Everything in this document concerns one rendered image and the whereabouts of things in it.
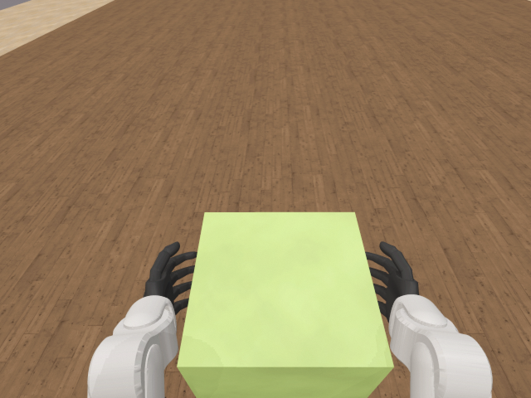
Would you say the robot left hand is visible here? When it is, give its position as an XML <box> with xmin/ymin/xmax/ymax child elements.
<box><xmin>143</xmin><ymin>242</ymin><xmax>197</xmax><ymax>315</ymax></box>

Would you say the left robot forearm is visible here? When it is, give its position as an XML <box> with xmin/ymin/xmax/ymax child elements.
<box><xmin>87</xmin><ymin>295</ymin><xmax>178</xmax><ymax>398</ymax></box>

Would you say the robot right hand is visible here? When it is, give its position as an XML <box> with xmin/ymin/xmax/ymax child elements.
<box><xmin>365</xmin><ymin>241</ymin><xmax>419</xmax><ymax>322</ymax></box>

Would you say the right robot forearm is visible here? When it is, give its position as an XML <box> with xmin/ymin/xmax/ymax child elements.
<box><xmin>389</xmin><ymin>294</ymin><xmax>493</xmax><ymax>398</ymax></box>

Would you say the carton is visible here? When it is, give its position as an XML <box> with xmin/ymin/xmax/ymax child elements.
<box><xmin>177</xmin><ymin>212</ymin><xmax>394</xmax><ymax>398</ymax></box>

